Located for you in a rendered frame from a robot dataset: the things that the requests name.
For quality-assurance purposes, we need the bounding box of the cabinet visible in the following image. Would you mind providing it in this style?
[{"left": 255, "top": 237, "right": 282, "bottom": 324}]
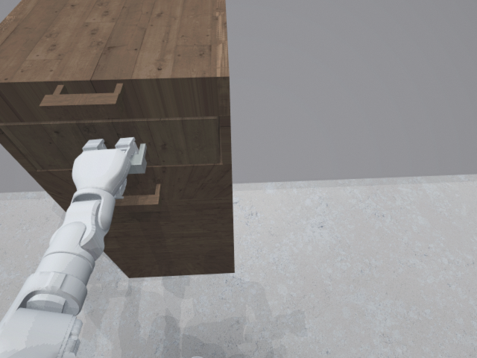
[{"left": 0, "top": 0, "right": 235, "bottom": 278}]

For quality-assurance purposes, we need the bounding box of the left robot hand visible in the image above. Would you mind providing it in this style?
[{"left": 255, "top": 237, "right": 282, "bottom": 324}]
[{"left": 72, "top": 137, "right": 139, "bottom": 199}]

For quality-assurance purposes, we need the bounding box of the left robot upper arm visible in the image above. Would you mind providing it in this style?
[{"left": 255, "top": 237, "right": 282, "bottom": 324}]
[{"left": 0, "top": 307, "right": 83, "bottom": 358}]

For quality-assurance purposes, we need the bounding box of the drawer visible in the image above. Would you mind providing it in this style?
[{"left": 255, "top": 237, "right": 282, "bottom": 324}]
[{"left": 0, "top": 116, "right": 221, "bottom": 170}]

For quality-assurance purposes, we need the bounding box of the handle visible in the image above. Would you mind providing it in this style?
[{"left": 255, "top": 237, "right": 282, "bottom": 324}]
[
  {"left": 39, "top": 92, "right": 124, "bottom": 120},
  {"left": 128, "top": 143, "right": 147, "bottom": 174},
  {"left": 113, "top": 195, "right": 162, "bottom": 212}
]

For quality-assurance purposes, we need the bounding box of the robot left forearm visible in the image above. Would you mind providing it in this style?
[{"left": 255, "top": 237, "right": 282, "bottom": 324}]
[{"left": 0, "top": 188, "right": 116, "bottom": 336}]

